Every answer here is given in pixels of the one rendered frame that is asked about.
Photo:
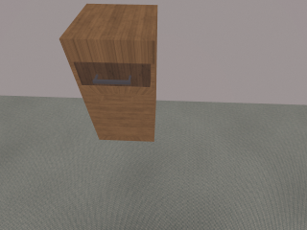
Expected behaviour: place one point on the cabinet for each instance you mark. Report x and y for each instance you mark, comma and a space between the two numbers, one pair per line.
116, 33

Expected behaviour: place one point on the drawer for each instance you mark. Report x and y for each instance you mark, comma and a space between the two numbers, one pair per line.
140, 73

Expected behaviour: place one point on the handle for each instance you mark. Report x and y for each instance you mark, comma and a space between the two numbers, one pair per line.
125, 82
116, 103

